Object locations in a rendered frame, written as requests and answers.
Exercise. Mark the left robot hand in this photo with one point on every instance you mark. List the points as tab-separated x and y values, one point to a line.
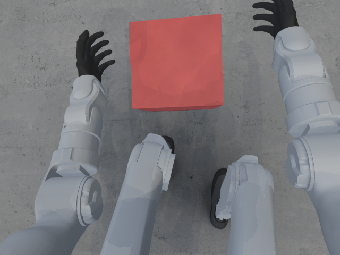
87	63

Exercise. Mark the right robot shin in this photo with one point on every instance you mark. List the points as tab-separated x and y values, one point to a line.
223	210

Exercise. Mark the carton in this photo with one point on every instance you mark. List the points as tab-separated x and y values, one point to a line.
176	63

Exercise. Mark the right robot hand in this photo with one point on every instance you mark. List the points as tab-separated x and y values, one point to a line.
284	16

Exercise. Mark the right robot forearm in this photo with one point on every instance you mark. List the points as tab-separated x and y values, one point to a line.
311	105

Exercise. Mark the left robot forearm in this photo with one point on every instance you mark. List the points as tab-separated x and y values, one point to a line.
77	153

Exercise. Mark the robot left upper arm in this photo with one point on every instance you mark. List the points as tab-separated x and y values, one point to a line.
65	207

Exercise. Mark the robot right foot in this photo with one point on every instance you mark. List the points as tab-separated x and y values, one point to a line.
219	176

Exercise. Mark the robot right upper arm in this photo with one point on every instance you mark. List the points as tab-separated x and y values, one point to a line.
313	164

